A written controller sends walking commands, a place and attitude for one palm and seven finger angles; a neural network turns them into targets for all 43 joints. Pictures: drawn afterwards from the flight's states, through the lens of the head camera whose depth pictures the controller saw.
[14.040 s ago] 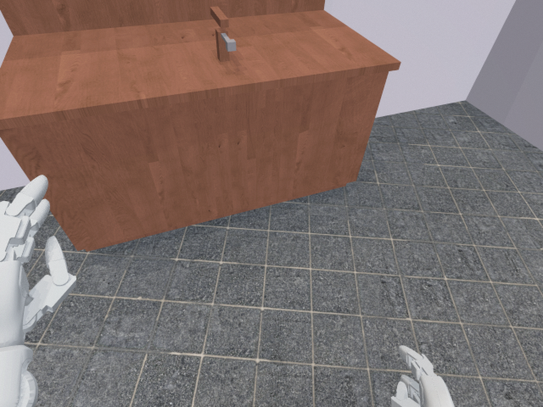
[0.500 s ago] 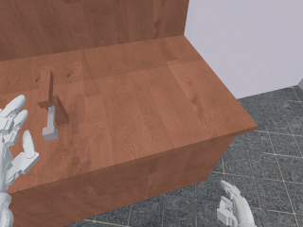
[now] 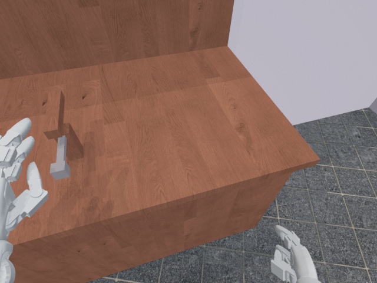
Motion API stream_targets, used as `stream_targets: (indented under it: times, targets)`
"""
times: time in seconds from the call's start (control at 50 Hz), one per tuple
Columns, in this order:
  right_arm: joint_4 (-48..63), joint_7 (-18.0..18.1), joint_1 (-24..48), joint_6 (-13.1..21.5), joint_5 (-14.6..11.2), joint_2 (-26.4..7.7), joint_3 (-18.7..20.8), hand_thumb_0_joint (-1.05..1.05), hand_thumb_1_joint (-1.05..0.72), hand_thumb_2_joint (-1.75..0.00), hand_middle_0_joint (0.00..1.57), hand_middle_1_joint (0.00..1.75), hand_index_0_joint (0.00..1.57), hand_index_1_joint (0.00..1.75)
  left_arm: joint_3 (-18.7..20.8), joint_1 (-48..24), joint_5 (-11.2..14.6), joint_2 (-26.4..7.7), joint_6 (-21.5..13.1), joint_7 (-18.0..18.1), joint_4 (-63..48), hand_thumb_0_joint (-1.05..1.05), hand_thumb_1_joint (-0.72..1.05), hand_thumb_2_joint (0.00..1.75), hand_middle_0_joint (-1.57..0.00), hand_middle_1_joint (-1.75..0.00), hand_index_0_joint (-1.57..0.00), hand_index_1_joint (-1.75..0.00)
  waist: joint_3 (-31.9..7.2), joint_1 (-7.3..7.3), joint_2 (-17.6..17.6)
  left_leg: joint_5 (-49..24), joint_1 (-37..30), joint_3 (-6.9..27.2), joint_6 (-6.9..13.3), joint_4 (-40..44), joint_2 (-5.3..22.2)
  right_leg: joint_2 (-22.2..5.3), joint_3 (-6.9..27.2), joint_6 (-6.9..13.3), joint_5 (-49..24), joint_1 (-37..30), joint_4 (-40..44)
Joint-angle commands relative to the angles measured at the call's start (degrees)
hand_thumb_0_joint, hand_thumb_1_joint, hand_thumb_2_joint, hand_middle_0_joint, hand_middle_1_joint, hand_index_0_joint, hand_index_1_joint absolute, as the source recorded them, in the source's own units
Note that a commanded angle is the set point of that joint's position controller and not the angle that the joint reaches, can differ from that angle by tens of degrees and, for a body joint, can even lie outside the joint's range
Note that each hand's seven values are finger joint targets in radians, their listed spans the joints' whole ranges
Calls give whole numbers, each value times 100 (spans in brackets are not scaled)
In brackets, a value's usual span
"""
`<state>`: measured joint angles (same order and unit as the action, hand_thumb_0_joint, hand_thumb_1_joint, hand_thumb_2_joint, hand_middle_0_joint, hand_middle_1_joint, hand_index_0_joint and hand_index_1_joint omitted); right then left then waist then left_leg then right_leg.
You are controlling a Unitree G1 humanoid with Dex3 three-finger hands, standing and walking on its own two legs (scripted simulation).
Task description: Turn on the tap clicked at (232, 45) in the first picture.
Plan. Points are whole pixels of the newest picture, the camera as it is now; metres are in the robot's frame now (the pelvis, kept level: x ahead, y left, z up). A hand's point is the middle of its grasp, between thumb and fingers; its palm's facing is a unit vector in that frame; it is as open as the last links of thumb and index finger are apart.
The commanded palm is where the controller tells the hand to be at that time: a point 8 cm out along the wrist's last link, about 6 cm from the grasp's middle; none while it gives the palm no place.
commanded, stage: shuffle to correct the standing spot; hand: left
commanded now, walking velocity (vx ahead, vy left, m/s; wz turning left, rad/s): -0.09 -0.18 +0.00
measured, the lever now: (60, 170) +0.32 +0.30 +0.06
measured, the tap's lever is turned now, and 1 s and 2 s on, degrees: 0 0 0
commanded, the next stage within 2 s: come to a stop and stand still in 1.06 s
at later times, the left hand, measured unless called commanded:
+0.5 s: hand (39, 205) +0.20 +0.23 +0.16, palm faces +0.33 -0.86 -0.38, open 7.4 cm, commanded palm +0.14 +0.28 +0.18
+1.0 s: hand (38, 199) +0.20 +0.24 +0.16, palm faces +0.34 -0.87 -0.37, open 7.4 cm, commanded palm +0.15 +0.28 +0.18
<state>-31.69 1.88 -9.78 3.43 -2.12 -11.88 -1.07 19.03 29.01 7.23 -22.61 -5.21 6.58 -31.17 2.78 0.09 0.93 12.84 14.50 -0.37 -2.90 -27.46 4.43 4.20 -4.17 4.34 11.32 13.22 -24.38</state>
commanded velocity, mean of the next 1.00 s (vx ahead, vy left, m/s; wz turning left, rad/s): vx -0.13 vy -0.18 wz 0.00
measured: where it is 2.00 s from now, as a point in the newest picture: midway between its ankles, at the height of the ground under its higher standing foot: outside the picture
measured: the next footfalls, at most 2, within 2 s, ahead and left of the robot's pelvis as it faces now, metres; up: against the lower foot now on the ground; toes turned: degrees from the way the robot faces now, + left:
none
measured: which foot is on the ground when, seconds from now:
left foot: down 0.00-1.00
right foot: down 0.00-1.00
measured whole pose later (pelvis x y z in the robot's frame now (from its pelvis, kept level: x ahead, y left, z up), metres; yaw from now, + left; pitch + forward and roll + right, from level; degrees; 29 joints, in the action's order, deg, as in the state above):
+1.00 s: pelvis -0.01 +0.00 +0.00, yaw +0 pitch +0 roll -1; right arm -31.8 1.9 -10.1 3.5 -2.0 -11.9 -1.3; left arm 18.8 29.0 7.3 -22.4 -5.0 7.3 -31.2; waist 2.3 0.1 0.9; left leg 12.4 15.2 0.1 -2.7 -27.8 4.2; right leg 4.0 -4.6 4.2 10.8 13.6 -24.3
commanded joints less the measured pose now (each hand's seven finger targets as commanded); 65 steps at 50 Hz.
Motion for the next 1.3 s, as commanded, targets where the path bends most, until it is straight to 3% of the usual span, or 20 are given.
stream_targets:
  times: [0.0,0.06,0.18,0.24,0.26,0.34,0.46,0.5,0.54,0.64,0.94,0.96,1.14,1.16,1.18,1.2,1.22,1.24,1.26,1.28]
  targets:
    - [905,41,534,313,4,-664,282,0,-90,-90,20,30,20,30,696,-271,33,-892,-334,100,-1110,0,90,90,-20,-30,-20,-30,-880,4,235,-352,-277,449,382,313,501,-998,811,-313,-817,-219,514]
    - [877,40,564,293,12,-655,246,0,-90,-90,20,30,20,30,682,-304,37,-891,-328,111,-1116,0,90,90,-20,-30,-20,-30,-926,-7,81,-450,-325,429,388,303,480,-994,763,-307,-848,-243,523]
    - [919,50,585,279,29,-616,279,0,-90,-90,20,30,20,30,761,-220,50,-919,-368,125,-1295,0,90,90,-20,-30,-20,-30,-902,50,273,-951,-236,456,350,180,543,-1049,780,-341,-1233,-210,429]
    - [913,58,634,264,13,-576,278,0,-90,-90,20,30,20,30,822,-106,57,-948,-337,131,-1228,0,90,90,-20,-30,-20,-30,-969,37,98,-883,-284,416,323,55,491,-1131,879,-285,-1256,-112,438]
    - [886,52,566,248,37,-604,267,0,-90,-90,20,30,20,30,676,-133,66,-810,-354,109,-1198,0,90,90,-20,-30,-20,-30,-1001,24,60,-670,-253,391,328,58,466,-1125,832,-289,-1074,-100,458]
    - [893,70,606,298,-10,-608,273,0,-90,-90,20,30,20,30,802,-155,66,-985,-335,155,-1250,0,90,90,-20,-30,-20,-30,-973,0,48,57,-347,352,340,-44,373,-1240,1031,-210,-281,272,653]
    - [892,80,596,307,26,-634,208,0,-90,-90,20,30,20,30,694,-267,59,-907,-333,179,-1259,0,90,90,-20,-30,-20,-30,-766,-21,91,468,-86,534,423,335,481,-1048,842,-302,304,277,656]
    - [923,68,551,321,6,-670,242,0,-90,-90,20,30,20,30,655,-302,37,-869,-327,177,-1272,0,90,90,-20,-30,-20,-30,-706,-17,263,547,37,561,428,377,509,-1006,827,-330,255,178,623]
    - [915,67,638,321,-5,-648,213,0,-90,-90,20,30,20,30,762,-249,12,-1009,-313,203,-1200,0,90,90,-20,-30,-20,-30,-700,-17,249,442,26,567,427,469,518,-975,776,-332,166,89,610]
    - [928,39,608,338,0,-655,232,0,-90,-90,20,30,20,30,715,-212,6,-961,-338,180,-1272,0,90,90,-20,-30,-20,-30,-829,-4,348,77,-71,550,408,458,524,-953,721,-316,-319,-125,501]
    - [899,47,610,322,4,-649,233,0,-90,-90,20,30,20,30,717,-257,31,-947,-320,174,-1137,0,90,90,-20,-30,-20,-30,-812,-15,222,-119,-181,522,382,432,490,-969,741,-293,-505,-162,538]
    - [876,42,551,304,30,-657,229,0,-90,-90,20,30,20,30,604,-287,34,-816,-332,159,-1106,0,90,90,-20,-30,-20,-30,-806,-24,182,-75,-147,491,392,419,483,-946,698,-312,-485,-173,560]
    - [911,42,636,302,-5,-647,252,0,-90,-90,20,30,20,30,710,-270,46,-970,-294,165,-1211,0,90,90,-20,-30,-20,-30,-911,-10,257,-552,-310,468,381,267,479,-1038,757,-285,-928,-252,487]
    - [878,40,569,293,11,-658,240,0,-90,-90,20,30,20,30,621,-263,41,-836,-300,161,-1118,0,90,90,-20,-30,-20,-30,-927,-4,191,-434,-258,476,388,271,431,-1017,745,-294,-829,-300,531]
    - [-34,188,-837,763,126,-702,620,0,-90,-90,20,30,20,30,4113,-6308,-1057,-5708,-992,-35,-1985,0,90,90,-20,-30,-20,-30,-297,366,-1315,-534,546,-311,286,-122,246,-920,1063,-1230,-1139,-133,1290]
    - [212,192,-370,750,192,-460,511,0,-90,-90,20,30,20,30,2114,-3253,-501,-2267,-736,-313,1135,0,90,90,-20,-30,-20,-30,-1060,134,-1107,-698,249,-338,512,-451,-431,-1194,1039,-542,-1409,-386,814]
    - [693,118,-251,891,114,-773,604,0,-90,-90,20,30,20,30,1435,-1758,-391,-1569,-664,-462,1775,0,90,90,-20,-30,-20,-30,-715,480,-563,-407,197,-433,296,-596,-358,-1202,1553,-641,-2318,-289,785]
    - [787,-38,-118,916,31,-769,538,0,-90,-90,20,30,20,30,588,-910,-207,-593,-783,-537,1390,0,90,90,-20,-30,-20,-30,-857,399,614,-480,25,-511,393,-294,-188,-1259,1247,-641,-2810,-511,334]
    - [841,-124,-307,876,51,-828,519,0,-90,-90,20,30,20,30,497,-984,-235,-612,-907,-508,422,0,90,90,-20,-30,-20,-30,-1243,299,690,-687,28,-414,401,16,-94,-1177,1012,-728,-2516,-911,17]
    - [894,-170,-105,888,36,-765,451,0,-90,-90,20,30,20,30,397,-1000,-216,-599,-982,-440,-107,0,90,90,-20,-30,-20,-30,-1252,349,508,-823,-12,-316,443,89,-11,-1056,907,-870,-2058,-871,-58]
